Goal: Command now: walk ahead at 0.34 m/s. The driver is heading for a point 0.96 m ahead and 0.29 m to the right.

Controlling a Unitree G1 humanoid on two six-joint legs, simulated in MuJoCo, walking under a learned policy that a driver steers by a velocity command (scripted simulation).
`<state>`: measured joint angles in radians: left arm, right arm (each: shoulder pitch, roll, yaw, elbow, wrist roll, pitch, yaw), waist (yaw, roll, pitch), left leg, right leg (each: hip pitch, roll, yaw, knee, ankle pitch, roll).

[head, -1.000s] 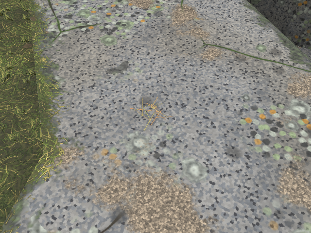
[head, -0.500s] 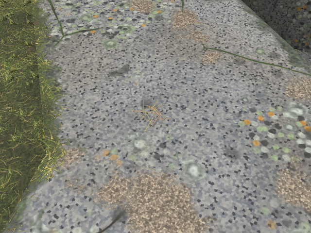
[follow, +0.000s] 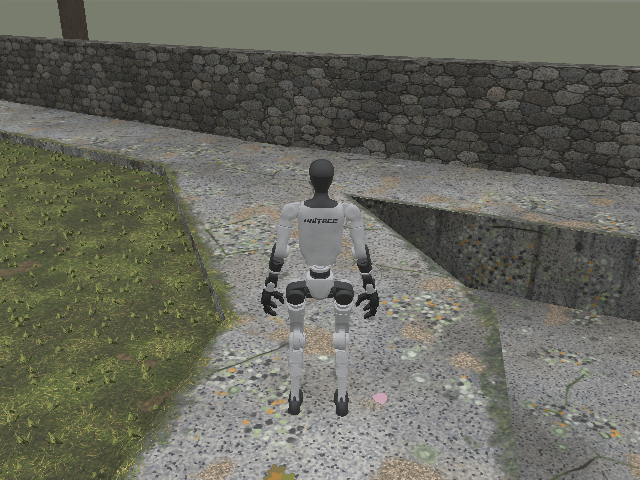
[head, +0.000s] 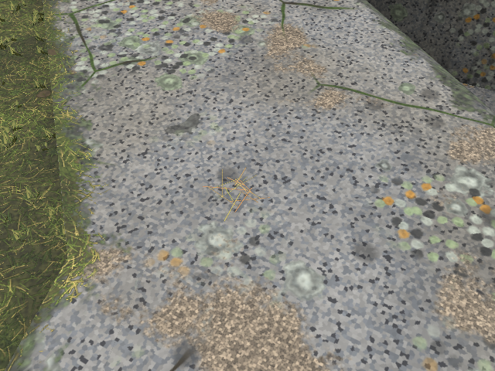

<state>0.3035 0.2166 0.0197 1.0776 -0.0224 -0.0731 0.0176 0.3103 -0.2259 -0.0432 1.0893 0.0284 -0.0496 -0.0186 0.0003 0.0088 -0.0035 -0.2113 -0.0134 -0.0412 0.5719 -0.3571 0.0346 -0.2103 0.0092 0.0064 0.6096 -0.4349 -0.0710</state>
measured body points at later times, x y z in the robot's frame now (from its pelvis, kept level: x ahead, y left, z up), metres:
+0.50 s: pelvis +0.22 +0.04 -0.01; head +0.26 +0.05 +0.44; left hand +0.16 +0.30 -0.15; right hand +0.43 -0.20 -0.11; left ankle +0.32 +0.13 -0.73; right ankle +0.02 -0.11 -0.65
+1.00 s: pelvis +0.50 -0.01 -0.01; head +0.53 -0.03 +0.43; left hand +0.74 +0.18 -0.11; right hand +0.43 -0.28 -0.16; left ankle +0.33 +0.13 -0.72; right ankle +0.60 -0.12 -0.73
